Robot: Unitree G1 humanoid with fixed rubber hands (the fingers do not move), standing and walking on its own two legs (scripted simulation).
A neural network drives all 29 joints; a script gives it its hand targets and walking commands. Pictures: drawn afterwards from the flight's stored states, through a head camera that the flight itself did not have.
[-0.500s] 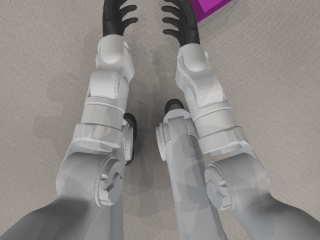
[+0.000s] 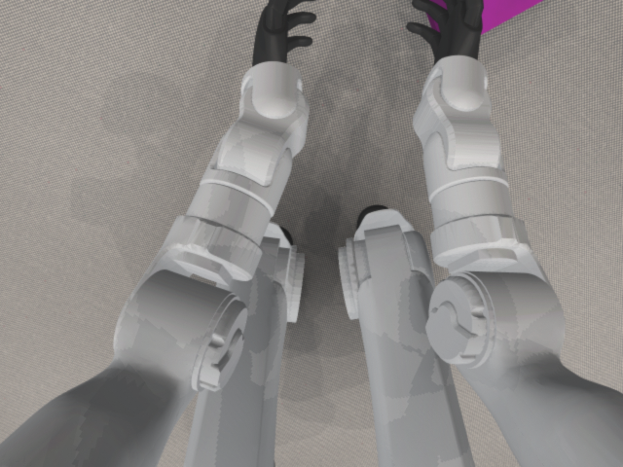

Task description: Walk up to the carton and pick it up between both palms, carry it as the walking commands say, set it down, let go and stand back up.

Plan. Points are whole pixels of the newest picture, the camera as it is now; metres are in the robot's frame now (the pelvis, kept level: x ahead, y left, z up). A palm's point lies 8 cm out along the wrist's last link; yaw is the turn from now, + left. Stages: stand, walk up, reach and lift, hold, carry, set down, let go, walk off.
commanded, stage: set down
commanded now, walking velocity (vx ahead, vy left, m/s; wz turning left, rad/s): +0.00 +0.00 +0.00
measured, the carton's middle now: out of the picture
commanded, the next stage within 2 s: none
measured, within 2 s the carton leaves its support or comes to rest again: neither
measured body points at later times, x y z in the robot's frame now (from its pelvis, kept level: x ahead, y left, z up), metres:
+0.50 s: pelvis -0.04 -0.04 -0.07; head +0.34 -0.06 +0.16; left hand +0.48 +0.01 -0.29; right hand +0.50 -0.15 -0.27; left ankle +0.07 +0.10 -0.44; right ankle +0.10 -0.13 -0.44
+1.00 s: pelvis +0.01 -0.01 -0.08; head +0.40 -0.01 +0.12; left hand +0.50 +0.02 -0.34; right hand +0.55 -0.13 -0.31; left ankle +0.07 +0.10 -0.44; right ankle +0.10 -0.13 -0.44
